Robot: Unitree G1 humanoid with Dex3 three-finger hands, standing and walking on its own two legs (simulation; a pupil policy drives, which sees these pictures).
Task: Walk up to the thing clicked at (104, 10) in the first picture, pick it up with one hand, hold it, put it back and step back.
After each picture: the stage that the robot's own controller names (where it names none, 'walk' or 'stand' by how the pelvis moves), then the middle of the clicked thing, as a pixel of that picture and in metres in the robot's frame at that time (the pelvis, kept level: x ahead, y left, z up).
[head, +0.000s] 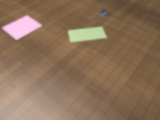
stand; (103, 12) +2.01 -0.27 -0.72
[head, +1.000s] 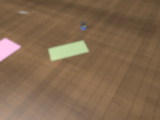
walk; (83, 25) +1.88 +0.16 -0.69
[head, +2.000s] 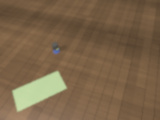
walk; (55, 47) +1.23 +0.37 -0.72
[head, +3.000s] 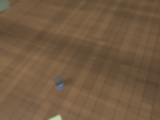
walk; (59, 83) +0.79 +0.33 -0.72
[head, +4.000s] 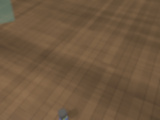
walk; (62, 115) +0.56 +0.21 -0.71
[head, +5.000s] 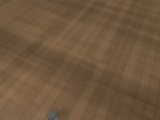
stand; (51, 117) +0.47 +0.23 -0.70
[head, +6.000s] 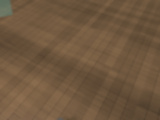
stand; out of the picture +0.44 +0.19 -0.71
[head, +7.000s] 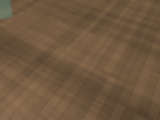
stand; out of the picture +0.41 +0.18 -0.72
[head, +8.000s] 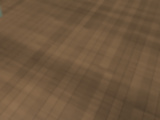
stand; out of the picture +0.37 +0.20 -0.72
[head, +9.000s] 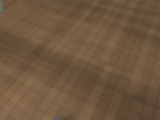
stand; out of the picture +0.40 +0.22 -0.71
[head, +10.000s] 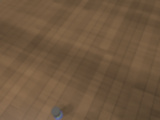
stand; (56, 113) +0.40 +0.27 -0.70
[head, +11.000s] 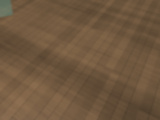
stand; out of the picture +0.39 +0.19 -0.72
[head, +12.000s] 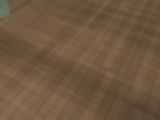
stand; out of the picture +0.41 +0.22 -0.72
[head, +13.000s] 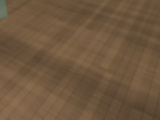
stand; out of the picture +0.40 +0.23 -0.72
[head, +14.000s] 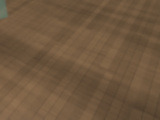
stand; out of the picture +0.40 +0.23 -0.72
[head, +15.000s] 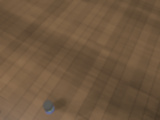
go down; (48, 107) +0.43 +0.22 -0.66
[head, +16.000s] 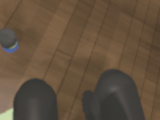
go down; (8, 41) +0.51 +0.23 -0.29
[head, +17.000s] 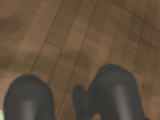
close in; out of the picture +0.51 +0.24 -0.28
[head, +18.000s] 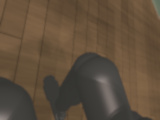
close in; out of the picture +0.49 +0.27 -0.24
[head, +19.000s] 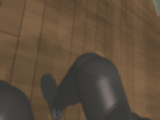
close; out of the picture +0.49 +0.27 -0.25
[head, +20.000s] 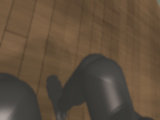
lift; out of the picture +0.44 +0.26 -0.25
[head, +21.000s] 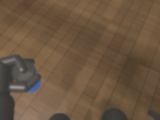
lift; (27, 77) +0.35 +0.19 -0.02
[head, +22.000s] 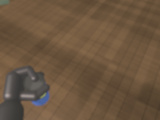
hold; (37, 89) +0.32 +0.18 +0.00
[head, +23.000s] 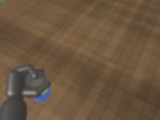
hold; (38, 86) +0.34 +0.17 +0.00
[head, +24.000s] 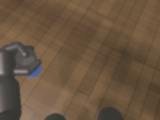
crouch; (29, 63) +0.41 +0.19 -0.07
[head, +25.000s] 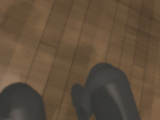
lower; out of the picture +0.52 +0.24 -0.16
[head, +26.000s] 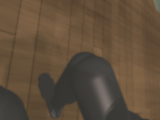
lower; out of the picture +0.48 +0.26 -0.26
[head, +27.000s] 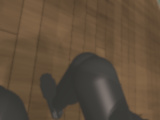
lower; out of the picture +0.48 +0.27 -0.26
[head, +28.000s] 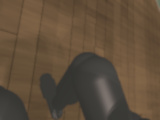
lower; out of the picture +0.48 +0.27 -0.26
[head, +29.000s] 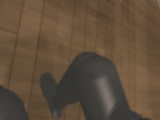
lower; out of the picture +0.48 +0.27 -0.26
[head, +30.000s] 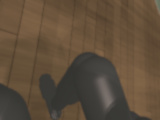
open; out of the picture +0.48 +0.26 -0.26
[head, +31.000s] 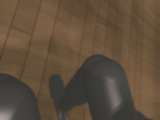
rise; out of the picture +0.48 +0.25 -0.26
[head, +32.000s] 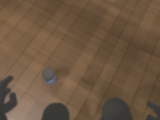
walk; (48, 76) +0.47 +0.18 -0.48
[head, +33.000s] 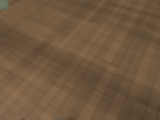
stand; out of the picture +0.41 +0.18 -0.66
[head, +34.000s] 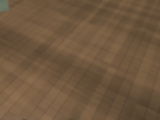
stand; out of the picture +0.40 +0.19 -0.67
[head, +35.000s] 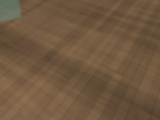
stand; out of the picture +0.42 +0.18 -0.72
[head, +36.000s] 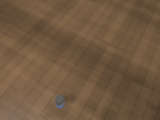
walk; (59, 101) +0.47 +0.12 -0.71
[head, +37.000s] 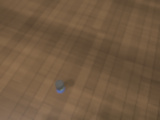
walk; (60, 86) +0.59 +0.18 -0.69
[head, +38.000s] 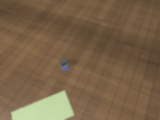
walk; (64, 63) +0.89 +0.25 -0.70
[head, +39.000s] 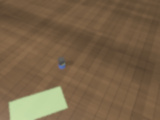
stand; (61, 62) +1.07 +0.23 -0.71
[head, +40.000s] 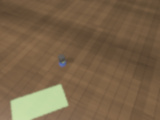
stand; (62, 60) +1.06 +0.24 -0.73
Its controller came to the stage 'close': yes
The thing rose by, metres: 0.70
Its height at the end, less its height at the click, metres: +0.00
